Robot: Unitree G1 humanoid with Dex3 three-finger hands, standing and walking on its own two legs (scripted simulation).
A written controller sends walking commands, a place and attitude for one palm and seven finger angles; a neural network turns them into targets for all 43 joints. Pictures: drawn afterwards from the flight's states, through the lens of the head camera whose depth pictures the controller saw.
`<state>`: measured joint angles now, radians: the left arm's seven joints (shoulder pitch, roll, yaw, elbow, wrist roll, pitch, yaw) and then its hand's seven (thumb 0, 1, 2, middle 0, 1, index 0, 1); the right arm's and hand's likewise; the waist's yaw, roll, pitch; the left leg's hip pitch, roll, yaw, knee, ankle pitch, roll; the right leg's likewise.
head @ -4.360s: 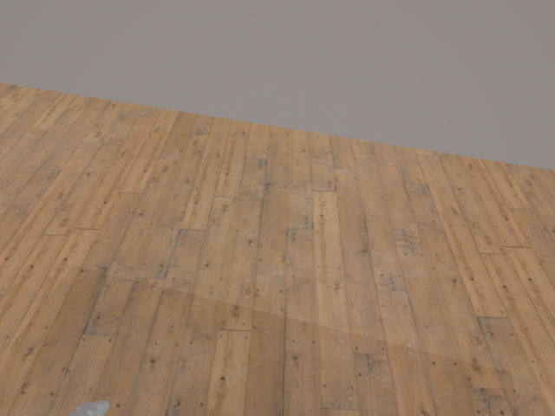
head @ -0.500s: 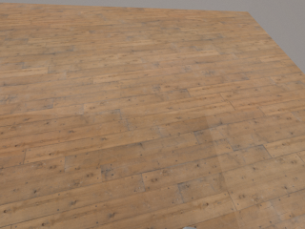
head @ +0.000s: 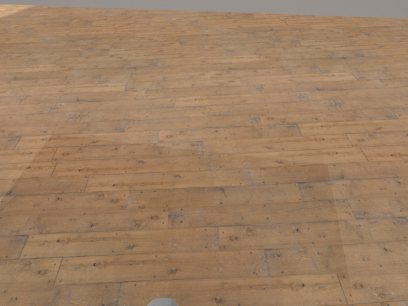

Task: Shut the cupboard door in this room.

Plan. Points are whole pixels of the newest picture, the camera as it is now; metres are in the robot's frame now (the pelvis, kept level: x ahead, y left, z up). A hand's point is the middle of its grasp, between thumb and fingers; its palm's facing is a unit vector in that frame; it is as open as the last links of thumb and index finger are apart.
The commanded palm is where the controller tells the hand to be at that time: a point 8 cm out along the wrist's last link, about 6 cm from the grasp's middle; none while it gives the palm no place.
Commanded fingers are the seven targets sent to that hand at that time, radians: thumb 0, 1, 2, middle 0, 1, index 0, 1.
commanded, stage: turn or walk to find it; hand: left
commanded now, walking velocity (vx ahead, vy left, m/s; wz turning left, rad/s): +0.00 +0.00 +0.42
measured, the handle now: out of the picture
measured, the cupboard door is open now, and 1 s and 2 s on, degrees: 81 81 81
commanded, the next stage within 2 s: none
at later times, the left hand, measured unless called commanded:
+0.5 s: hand out of the picture +0.02 +0.26 -0.16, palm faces +0.22 -0.94 -0.25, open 7.4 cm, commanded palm none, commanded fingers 0.00 0.90 0.90 -0.20 -0.30 -0.20 -0.30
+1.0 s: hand out of the picture -0.08 +0.22 -0.17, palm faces +0.44 -0.87 -0.24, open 7.4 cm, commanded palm none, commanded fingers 0.00 0.90 0.90 -0.20 -0.30 -0.20 -0.30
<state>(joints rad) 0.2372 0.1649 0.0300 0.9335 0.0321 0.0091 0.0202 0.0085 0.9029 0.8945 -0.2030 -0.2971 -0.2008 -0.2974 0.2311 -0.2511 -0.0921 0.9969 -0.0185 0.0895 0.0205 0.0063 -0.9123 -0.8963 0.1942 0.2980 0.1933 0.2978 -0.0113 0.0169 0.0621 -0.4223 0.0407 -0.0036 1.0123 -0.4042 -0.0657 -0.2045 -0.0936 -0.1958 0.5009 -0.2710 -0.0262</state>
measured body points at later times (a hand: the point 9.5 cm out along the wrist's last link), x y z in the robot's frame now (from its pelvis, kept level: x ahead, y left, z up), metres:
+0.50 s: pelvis -0.02 +0.04 +0.00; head +0.00 +0.05 +0.45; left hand +0.00 +0.31 -0.14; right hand +0.10 -0.18 -0.14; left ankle -0.03 +0.14 -0.74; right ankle -0.01 -0.11 -0.69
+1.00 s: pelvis -0.04 +0.02 -0.01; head -0.01 +0.04 +0.44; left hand -0.10 +0.26 -0.16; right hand +0.13 -0.19 -0.15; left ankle -0.11 +0.13 -0.72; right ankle +0.00 -0.09 -0.74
